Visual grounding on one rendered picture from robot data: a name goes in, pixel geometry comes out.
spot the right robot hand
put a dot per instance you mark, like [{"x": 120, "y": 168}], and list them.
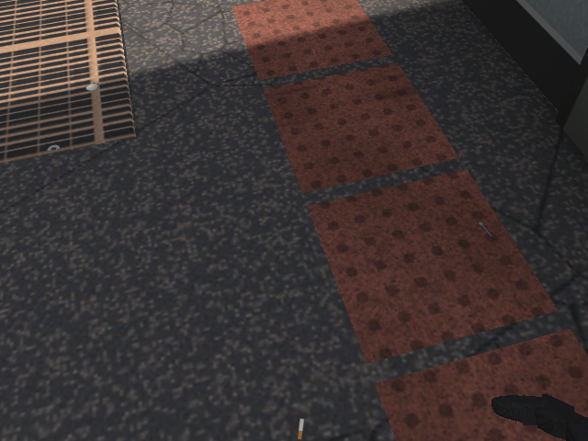
[{"x": 551, "y": 415}]

